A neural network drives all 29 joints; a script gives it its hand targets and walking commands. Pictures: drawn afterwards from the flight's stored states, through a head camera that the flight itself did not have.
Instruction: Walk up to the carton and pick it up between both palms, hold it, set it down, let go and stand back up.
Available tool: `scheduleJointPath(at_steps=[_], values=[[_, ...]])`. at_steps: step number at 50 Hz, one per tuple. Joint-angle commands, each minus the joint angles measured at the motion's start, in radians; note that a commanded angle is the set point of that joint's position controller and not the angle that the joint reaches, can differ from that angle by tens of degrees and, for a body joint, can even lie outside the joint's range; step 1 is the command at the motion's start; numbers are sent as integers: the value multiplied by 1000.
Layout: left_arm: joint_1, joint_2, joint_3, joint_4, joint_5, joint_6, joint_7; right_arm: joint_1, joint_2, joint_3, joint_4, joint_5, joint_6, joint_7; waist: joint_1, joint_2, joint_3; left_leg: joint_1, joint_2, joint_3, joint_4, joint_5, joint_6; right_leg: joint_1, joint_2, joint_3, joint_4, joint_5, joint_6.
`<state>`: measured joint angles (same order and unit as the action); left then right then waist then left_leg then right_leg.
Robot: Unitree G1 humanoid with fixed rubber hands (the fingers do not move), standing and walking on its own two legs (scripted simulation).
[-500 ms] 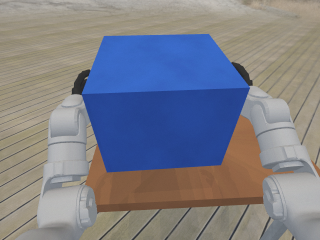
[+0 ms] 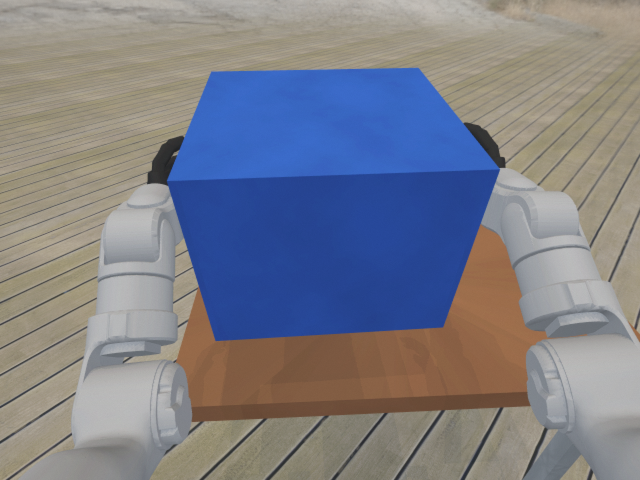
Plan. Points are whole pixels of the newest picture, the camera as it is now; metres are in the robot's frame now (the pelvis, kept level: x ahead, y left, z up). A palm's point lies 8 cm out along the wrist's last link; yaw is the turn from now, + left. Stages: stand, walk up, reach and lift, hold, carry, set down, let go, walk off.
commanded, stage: hold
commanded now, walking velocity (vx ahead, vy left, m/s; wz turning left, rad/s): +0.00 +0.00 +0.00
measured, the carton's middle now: (323, 195) +0.41 +0.00 +0.22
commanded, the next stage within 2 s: none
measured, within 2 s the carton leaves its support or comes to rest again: neither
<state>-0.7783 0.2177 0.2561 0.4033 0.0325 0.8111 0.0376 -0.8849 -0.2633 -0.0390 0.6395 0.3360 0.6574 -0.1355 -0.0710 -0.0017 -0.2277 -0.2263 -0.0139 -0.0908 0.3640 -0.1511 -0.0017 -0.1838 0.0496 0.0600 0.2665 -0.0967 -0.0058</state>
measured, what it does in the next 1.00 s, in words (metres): stands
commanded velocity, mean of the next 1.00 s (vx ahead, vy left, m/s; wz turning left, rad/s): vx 0.00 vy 0.00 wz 0.00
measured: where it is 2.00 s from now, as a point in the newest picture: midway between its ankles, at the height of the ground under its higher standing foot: outside the picture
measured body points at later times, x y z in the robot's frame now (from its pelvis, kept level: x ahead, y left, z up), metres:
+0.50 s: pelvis +0.00 +0.00 +0.00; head -0.07 +0.02 +0.44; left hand +0.39 +0.19 +0.24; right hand +0.38 -0.19 +0.25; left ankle +0.02 +0.12 -0.75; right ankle +0.03 -0.12 -0.75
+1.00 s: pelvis +0.00 +0.00 +0.00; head -0.08 +0.01 +0.44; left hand +0.38 +0.20 +0.24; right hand +0.39 -0.19 +0.26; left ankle +0.03 +0.12 -0.75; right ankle +0.03 -0.12 -0.75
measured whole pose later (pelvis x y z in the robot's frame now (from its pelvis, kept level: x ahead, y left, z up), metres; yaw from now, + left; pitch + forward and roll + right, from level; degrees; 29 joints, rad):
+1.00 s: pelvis +0.00 +0.00 +0.00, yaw +1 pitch +1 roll -1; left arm -0.74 0.19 0.28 0.34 0.04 0.83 0.04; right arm -0.87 -0.27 -0.03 0.58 0.33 0.69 -0.14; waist -0.07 0.01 -0.24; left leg -0.23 -0.01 -0.10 0.35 -0.15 -0.01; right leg -0.17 0.05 0.05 0.24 -0.09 -0.01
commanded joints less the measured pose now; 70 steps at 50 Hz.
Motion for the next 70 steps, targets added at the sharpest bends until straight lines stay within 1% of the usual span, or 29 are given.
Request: scheduleJointPath(at_steps=[1, 6, 8, 9, 11, 14, 15, 16, 19, 20, 22, 23, 26, 28, 29, 31, 32, 33, 34, 38, 40, 47, 55, 70], values=[[-909, -676, -418, -327, -206, -115, -156, -852, 658, 284, -374, 195, -60, 156, -13, 48, -416, 80, -12, 10, -50, 127, -19, 232, 8, 3, 11, 190, 7], [-915, -674, -423, -343, -208, -114, -158, -843, 650, 282, -387, 197, -60, 153, -20, 63, -411, 90, -12, 9, -49, 144, -28, 228, 8, -1, 7, 196, 7], [-904, -676, -424, -355, -207, -115, -158, -840, 655, 291, -405, 203, -61, 151, -17, 61, -420, 95, -14, 9, -43, 165, -28, 239, 6, 2, 10, 219, 9], [-899, -670, -416, -341, -202, -112, -159, -840, 649, 289, -400, 200, -58, 150, -14, 61, -401, 87, -15, 10, -47, 152, -27, 235, 6, 2, 7, 206, 8], [-897, -671, -415, -341, -202, -112, -161, -847, 659, 291, -408, 201, -59, 150, -10, 46, -406, 79, -16, 11, -48, 139, -22, 237, 4, 3, 6, 198, 11], [-903, -669, -419, -359, -205, -113, -157, -850, 667, 299, -422, 205, -60, 150, -7, 46, -427, 86, -18, 11, -42, 151, -22, 237, 5, 3, 11, 209, 13], [-908, -673, -427, -386, -211, -115, -154, -843, 671, 306, -432, 211, -60, 150, -9, 53, -447, 97, -17, 11, -38, 170, -24, 243, 8, 2, 15, 223, 13], [-899, -668, -421, -375, -208, -112, -152, -849, 669, 310, -438, 214, -59, 149, -2, 45, -444, 98, -19, 12, -34, 174, -21, 239, 8, 4, 12, 225, 14], [-884, -666, -423, -378, -213, -110, -152, -852, 675, 315, -464, 217, -58, 145, -3, 27, -447, 96, -21, 14, -33, 168, -15, 241, 9, 4, 11, 229, 18], [-890, -668, -432, -386, -217, -110, -152, -844, 672, 311, -460, 214, -57, 144, -11, 31, -442, 98, -20, 12, -35, 166, -17, 237, 9, 3, 11, 229, 17], [-883, -667, -430, -367, -207, -104, -156, -834, 662, 306, -441, 208, -54, 143, -15, 43, -413, 95, -19, 13, -41, 153, -19, 227, 4, 6, 5, 216, 14], [-892, -664, -425, -373, -204, -105, -158, -821, 662, 301, -423, 206, -51, 144, -16, 47, -403, 91, -19, 14, -46, 143, -20, 225, 3, 6, 4, 201, 14], [-887, -667, -434, -389, -208, -104, -159, -826, 662, 309, -449, 214, -53, 144, -16, 60, -434, 99, -19, 13, -37, 168, -25, 244, 6, 5, 10, 228, 12], [-879, -660, -420, -363, -196, -100, -161, -827, 655, 304, -431, 206, -50, 144, -11, 51, -402, 87, -18, 12, -45, 146, -21, 238, 5, 4, 5, 207, 12], [-881, -667, -424, -360, -196, -101, -162, -832, 656, 300, -434, 204, -52, 146, -11, 55, -398, 81, -16, 12, -51, 132, -21, 232, 4, 3, 6, 192, 10], [-886, -675, -436, -380, -204, -105, -160, -827, 662, 304, -439, 206, -54, 148, -14, 62, -425, 91, -16, 12, -45, 150, -24, 240, 6, 4, 10, 205, 9], [-887, -669, -429, -381, -201, -105, -158, -824, 657, 303, -428, 206, -51, 149, -11, 59, -415, 91, -15, 12, -46, 154, -25, 237, 8, 2, 9, 204, 8], [-866, -701, -433, -393, -192, -94, -156, -874, 643, 316, -502, 247, -63, 160, 29, 106, -451, 88, -12, 2, -44, 175, -30, 239, 11, -6, 1, 195, -9], [-861, -680, -428, -378, -192, -90, -150, -859, 634, 307, -488, 238, -53, 164, 12, 74, -439, 92, -8, 7, -37, 186, -28, 230, 18, -5, 4, 205, -10], [-859, -677, -420, -374, -190, -81, -155, -837, 629, 290, -449, 218, -41, 171, 3, 53, -404, 69, -4, 8, -60, 121, -21, 218, 10, 2, -6, 160, -12], [-867, -673, -419, -372, -192, -80, -159, -836, 635, 286, -441, 212, -36, 171, -1, 48, -403, 58, -5, 9, -65, 103, -20, 225, 7, 5, -6, 158, -13], [-868, -656, -408, -364, -191, -84, -170, -832, 644, 290, -444, 211, -27, 160, -9, 44, -416, 47, -13, 8, -61, 110, -19, 261, 1, 7, 1, 207, -8], [-848, -642, -400, -380, -179, -83, -182, -817, 644, 303, -476, 220, -27, 148, -11, 41, -418, 54, -20, 7, -55, 140, -16, 284, -2, 4, 6, 250, -1], [-834, -650, -423, -417, -183, -73, -178, -804, 638, 312, -510, 222, -25, 150, -7, 49, -415, 70, -17, 9, -52, 154, -21, 265, 3, 2, 5, 240, -4]])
